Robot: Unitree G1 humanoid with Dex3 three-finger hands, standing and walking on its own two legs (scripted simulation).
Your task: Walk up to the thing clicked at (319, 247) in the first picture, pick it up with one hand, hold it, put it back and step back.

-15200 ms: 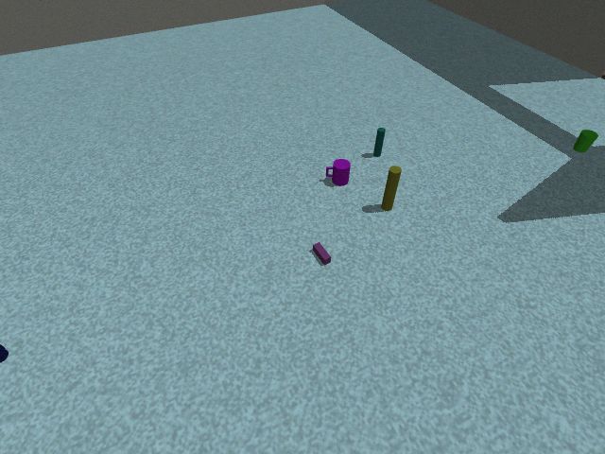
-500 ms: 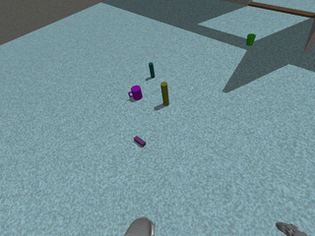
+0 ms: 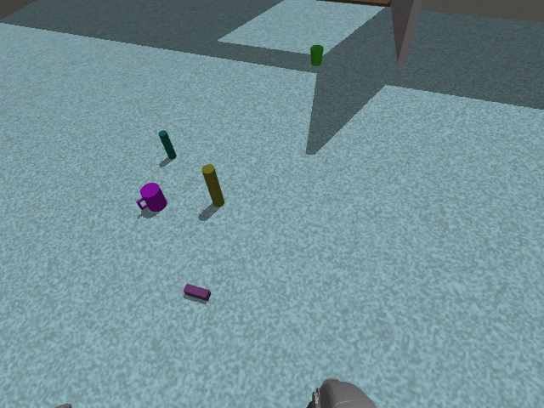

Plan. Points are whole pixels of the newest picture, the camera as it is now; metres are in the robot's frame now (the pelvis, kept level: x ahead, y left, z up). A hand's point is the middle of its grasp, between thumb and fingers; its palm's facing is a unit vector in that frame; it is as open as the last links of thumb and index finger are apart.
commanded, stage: walk up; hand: left
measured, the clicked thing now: (197, 292) +0.62 +0.30 -0.73
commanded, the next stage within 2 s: none
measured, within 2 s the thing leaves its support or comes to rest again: neither
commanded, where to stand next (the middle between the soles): +0.18 +0.22 m, yaw -22 degrees
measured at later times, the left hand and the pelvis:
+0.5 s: hand out of the picture +0.19 +0.56 -0.15, palm faces -0.19 -0.75 -0.64, open 7.4 cm; pelvis +0.09 +0.23 -0.04, yaw -12 degrees
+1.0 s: hand (44, 309) +0.37 +0.45 -0.15, palm faces -0.45 -0.83 -0.34, open 7.4 cm; pelvis +0.15 +0.28 +0.00, yaw -22 degrees
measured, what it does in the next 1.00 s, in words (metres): steps to the left, turning right: right foot, then left foot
